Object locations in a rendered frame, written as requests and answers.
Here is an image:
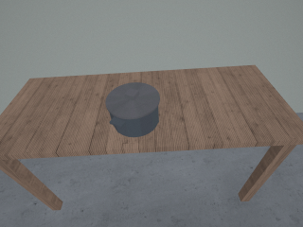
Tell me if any pot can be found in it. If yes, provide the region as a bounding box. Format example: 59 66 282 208
109 106 159 137

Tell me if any lid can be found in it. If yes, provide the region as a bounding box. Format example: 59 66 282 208
105 82 160 119

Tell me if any knob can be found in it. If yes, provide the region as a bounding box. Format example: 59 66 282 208
124 88 140 101

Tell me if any table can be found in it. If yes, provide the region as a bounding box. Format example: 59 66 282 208
0 64 303 211

